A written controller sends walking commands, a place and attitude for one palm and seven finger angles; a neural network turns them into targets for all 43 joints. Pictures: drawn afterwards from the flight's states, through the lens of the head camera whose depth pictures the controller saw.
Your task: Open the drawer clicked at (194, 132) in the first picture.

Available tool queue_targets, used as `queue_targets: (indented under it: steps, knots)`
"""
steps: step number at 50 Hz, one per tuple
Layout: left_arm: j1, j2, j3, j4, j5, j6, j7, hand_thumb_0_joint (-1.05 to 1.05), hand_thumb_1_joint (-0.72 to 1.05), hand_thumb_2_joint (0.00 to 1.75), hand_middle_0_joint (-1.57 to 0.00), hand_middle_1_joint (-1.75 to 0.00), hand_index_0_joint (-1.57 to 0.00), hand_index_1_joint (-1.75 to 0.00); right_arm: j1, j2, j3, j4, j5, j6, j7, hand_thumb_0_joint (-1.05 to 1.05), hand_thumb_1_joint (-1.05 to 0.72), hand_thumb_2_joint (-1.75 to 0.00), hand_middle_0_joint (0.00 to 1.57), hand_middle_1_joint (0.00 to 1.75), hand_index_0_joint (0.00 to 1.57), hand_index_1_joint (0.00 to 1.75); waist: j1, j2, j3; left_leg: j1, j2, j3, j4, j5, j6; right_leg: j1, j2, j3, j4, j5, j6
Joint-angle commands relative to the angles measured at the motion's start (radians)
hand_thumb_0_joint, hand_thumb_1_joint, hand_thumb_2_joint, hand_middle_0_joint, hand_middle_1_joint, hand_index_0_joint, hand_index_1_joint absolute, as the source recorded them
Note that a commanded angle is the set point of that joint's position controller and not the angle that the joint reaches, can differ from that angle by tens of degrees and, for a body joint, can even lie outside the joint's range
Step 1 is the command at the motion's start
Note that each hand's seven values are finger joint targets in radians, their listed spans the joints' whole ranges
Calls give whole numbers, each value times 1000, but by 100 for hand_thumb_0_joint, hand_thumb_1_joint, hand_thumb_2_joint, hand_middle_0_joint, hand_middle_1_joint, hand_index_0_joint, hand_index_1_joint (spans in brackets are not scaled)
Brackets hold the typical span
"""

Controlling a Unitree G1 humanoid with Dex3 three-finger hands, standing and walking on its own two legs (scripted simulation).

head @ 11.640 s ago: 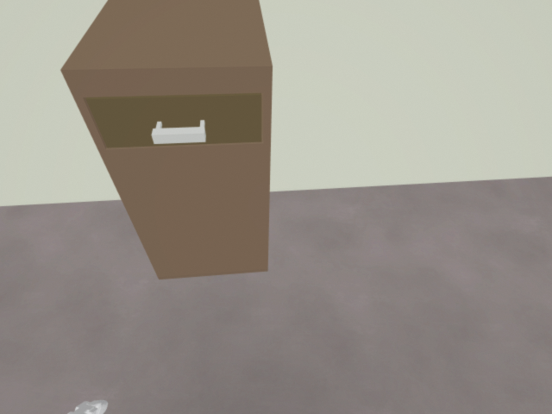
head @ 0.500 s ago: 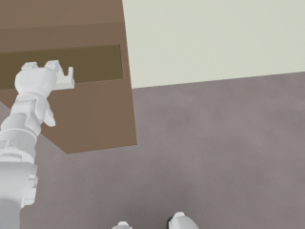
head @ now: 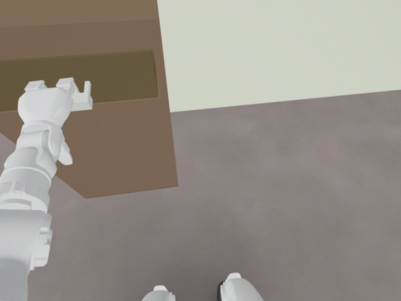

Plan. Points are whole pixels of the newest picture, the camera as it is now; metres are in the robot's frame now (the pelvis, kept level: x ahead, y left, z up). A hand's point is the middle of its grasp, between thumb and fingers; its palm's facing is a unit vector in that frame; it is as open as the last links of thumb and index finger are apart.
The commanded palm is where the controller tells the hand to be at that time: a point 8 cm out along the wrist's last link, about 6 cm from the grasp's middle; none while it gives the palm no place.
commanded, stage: lower the fingers behind the handle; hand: left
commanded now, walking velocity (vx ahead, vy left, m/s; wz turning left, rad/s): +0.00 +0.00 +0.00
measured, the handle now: (61, 95) +0.54 +0.28 +0.03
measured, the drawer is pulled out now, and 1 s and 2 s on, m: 0.00 0.00 0.10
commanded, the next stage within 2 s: close the thumb around the handle in 0.18 s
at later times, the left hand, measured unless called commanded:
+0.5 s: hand (60, 122) +0.48 +0.28 +0.01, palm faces -0.07 -0.01 -1.00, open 12.6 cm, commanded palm +0.46 +0.26 +0.06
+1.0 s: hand (61, 122) +0.48 +0.27 +0.01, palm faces -0.07 -0.02 -1.00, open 6.2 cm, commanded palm +0.47 +0.26 +0.06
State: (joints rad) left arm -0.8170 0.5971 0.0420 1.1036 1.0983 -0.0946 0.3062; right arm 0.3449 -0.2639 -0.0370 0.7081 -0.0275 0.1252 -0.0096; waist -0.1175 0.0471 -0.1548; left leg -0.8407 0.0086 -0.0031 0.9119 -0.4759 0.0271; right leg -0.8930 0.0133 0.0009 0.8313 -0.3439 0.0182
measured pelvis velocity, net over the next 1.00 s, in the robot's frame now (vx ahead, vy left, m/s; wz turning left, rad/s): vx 0.01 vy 0.00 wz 0.00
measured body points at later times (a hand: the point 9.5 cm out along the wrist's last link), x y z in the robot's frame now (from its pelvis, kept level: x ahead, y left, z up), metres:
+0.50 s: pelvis +0.00 +0.00 +0.00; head +0.12 +0.01 +0.43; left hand +0.48 +0.27 +0.07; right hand +0.01 -0.28 -0.13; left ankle -0.04 +0.10 -0.69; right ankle +0.02 -0.14 -0.69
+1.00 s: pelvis +0.01 +0.00 +0.00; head +0.13 +0.01 +0.43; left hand +0.48 +0.27 +0.07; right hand +0.01 -0.28 -0.13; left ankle -0.04 +0.10 -0.69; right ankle +0.02 -0.14 -0.69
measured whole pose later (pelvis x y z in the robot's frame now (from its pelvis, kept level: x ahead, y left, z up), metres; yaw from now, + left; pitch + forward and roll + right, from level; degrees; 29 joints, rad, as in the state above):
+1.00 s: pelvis +0.01 +0.00 +0.00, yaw +0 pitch +23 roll -2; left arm -0.79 0.59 0.05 1.06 1.10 -0.12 0.33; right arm 0.35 -0.27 -0.05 0.72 -0.03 0.12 -0.01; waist -0.10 0.05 -0.16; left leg -0.84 0.01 0.00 0.91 -0.48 0.03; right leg -0.89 0.01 0.00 0.83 -0.35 0.02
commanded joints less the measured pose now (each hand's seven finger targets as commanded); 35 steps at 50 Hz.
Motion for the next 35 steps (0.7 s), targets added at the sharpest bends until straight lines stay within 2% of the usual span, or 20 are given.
queue_targets:
  steps: [1, 4, 6, 7, 8, 11, 12, 14, 16, 17, 18, 19, 23, 24, 26, 27, 30, 32, 34, 35]
  knots:
    - [-346, 280, 59, -162, -3, -33, 10, 0, -50, 30, -30, -120, -30, -120, 163, -182, -59, -37, -4, -15, -25, 0, -90, -90, 20, 30, 20, 30, -2, 25, -393, 198, -19, 1, -88, 466, 13, 293, 31, -27, -50, 323, -50]
    - [-327, 282, 67, -178, -4, -57, 9, 0, -50, 30, -30, -120, -30, -120, 164, -177, -62, -41, -6, -17, -26, 0, -90, -90, 20, 30, 20, 30, 5, 48, -424, 214, -20, 2, -79, 495, 11, 293, 31, -24, -41, 341, -52]
    - [-310, 258, 56, -167, -7, -62, 15, 0, -50, 30, -30, -120, -30, -120, 164, -177, -64, -38, -5, -19, -23, 0, -90, -90, 20, 30, 20, 30, 3, 47, -398, 210, -18, 1, -75, 489, 9, 263, 34, -29, -39, 321, -52]
    - [-327, 278, 68, -173, -4, -64, 20, 0, -50, 30, -30, -120, -30, -120, 165, -180, -63, -36, -5, -19, -24, 0, -90, -90, 20, 30, 20, 30, 2, 39, -396, 200, -16, -1, -75, 477, 8, 261, 33, -29, -36, 315, -52]
    - [-336, 263, 61, -174, -6, -67, 24, 0, -50, 30, -30, -120, -30, -120, 166, -178, -67, -35, -7, -20, -24, 0, -90, -90, 20, 30, 20, 30, -5, 32, -405, 201, -17, -1, -72, 484, 9, 264, 33, -29, -37, 323, -51]
    - [-326, 272, 77, -209, -3, -67, 41, 0, -50, 30, -30, -120, -30, -120, 174, -178, -72, -31, -11, -21, -18, 0, -90, -90, 20, 30, 20, 30, 12, 71, -463, 246, -14, -6, -65, 555, 2, 269, 33, -34, -23, 351, -52]
    - [-313, 249, 64, -203, -7, -61, 44, 0, -50, 30, -30, -120, -30, -120, 172, -177, -73, -32, -11, -21, -15, 0, -90, -90, 20, 30, 20, 30, 10, 76, -461, 255, -13, -4, -63, 564, 1, 263, 34, -34, -26, 351, -52]
    - [-322, 262, 71, -188, -6, -52, 49, 0, -50, 30, -30, -120, -30, -120, 175, -181, -72, -22, -10, -17, -13, 0, -90, -90, 20, 30, 20, 30, 5, 53, -443, 243, -12, -8, -63, 565, 0, 260, 35, -35, -26, 351, -50]
    - [-356, 234, 44, -194, -3, -41, 52, 0, -39, 35, -31, -121, -31, -121, 173, -178, -74, -25, -7, -19, -12, 0, -90, -90, 20, 30, 20, 30, -7, 68, -422, 247, -11, -9, -70, 536, 0, 241, 35, -39, -35, 327, -51]
    - [-352, 235, 44, -183, -2, -33, 54, 0, -33, 37, -31, -122, -31, -122, 174, -180, -73, -23, -7, -20, -10, 0, -90, -90, 20, 30, 20, 30, -3, 73, -422, 246, -14, -8, -72, 530, 1, 242, 36, -39, -37, 320, -52]
    - [-370, 250, 53, -175, 0, -27, 55, 0, -28, 40, -32, -122, -32, -122, 173, -184, -71, -18, -7, -17, -12, 0, -90, -90, 20, 30, 20, 30, -12, 54, -416, 242, -12, -9, -71, 532, 2, 243, 36, -39, -37, 327, -52]
    - [-368, 269, 62, -170, 2, -20, 56, 0, -22, 42, -32, -123, -32, -123, 176, -186, -71, -16, -8, -16, -12, 0, -90, -90, 20, 30, 20, 30, -8, 57, -430, 241, -13, -9, -72, 527, 3, 249, 34, -36, -36, 327, -50]
    - [-364, 231, 42, -193, 1, -17, 45, 0, 0, 52, -34, -125, -34, -125, 173, -178, -73, -22, -8, -16, -12, 0, -90, -90, 20, 30, 20, 30, -2, 86, -454, 295, -8, -16, -71, 610, -4, 248, 36, -41, -36, 350, -53]
    - [-356, 222, 39, -198, -4, -19, 44, 0, 6, 54, -34, -126, -34, -126, 180, -177, -74, -22, -8, -16, -11, 0, -90, -90, 20, 30, 20, 30, -5, 75, -463, 306, -4, -18, -69, 631, -5, 253, 36, -43, -36, 358, -49]
    - [-330, 218, 38, -190, -8, -19, 37, 0, 17, 59, -35, -127, -35, -127, 170, -176, -72, -26, -7, -14, -10, 0, -90, -90, 20, 30, 20, 30, 2, 68, -441, 294, -7, -12, -75, 598, -3, 258, 37, -41, -44, 345, -50]
    - [-344, 203, 22, -179, -9, -18, 34, 0, 23, 61, -35, -128, -35, -128, 168, -175, -71, -28, -5, -16, -12, 0, -90, -90, 20, 30, 20, 30, -12, 44, -408, 272, -8, -11, -80, 555, 1, 255, 37, -41, -51, 331, -49]
    - [-356, 224, 31, -172, -3, -23, 33, 0, 40, 68, -36, -130, -36, -130, 164, -177, -67, -28, -3, -18, -16, 0, -90, -90, 20, 30, 20, 30, -10, 48, -383, 242, -12, -8, -87, 513, 5, 253, 35, -36, -51, 320, -52]
    - [-354, 234, 37, -179, 3, -26, 33, 0, 51, 73, -37, -131, -37, -131, 166, -177, -66, -32, -5, -19, -15, 0, -90, -90, 20, 30, 20, 30, -4, 53, -400, 247, -14, -9, -86, 518, 4, 258, 35, -37, -46, 321, -53]
    - [-347, 233, 44, -205, 4, -36, 36, 0, 62, 78, -38, -132, -38, -132, 168, -174, -70, -32, -8, -20, -14, 0, -90, -90, 20, 30, 20, 30, 3, 86, -438, 285, -9, -11, -78, 581, -2, 256, 35, -37, -40, 342, -53]
    - [-321, 226, 46, -194, -2, -35, 35, 0, 68, 80, -38, -133, -38, -133, 168, -173, -71, -31, -9, -19, -13, 0, -90, -90, 20, 30, 20, 30, 7, 73, -443, 286, -9, -9, -73, 592, -1, 263, 35, -37, -38, 351, -52]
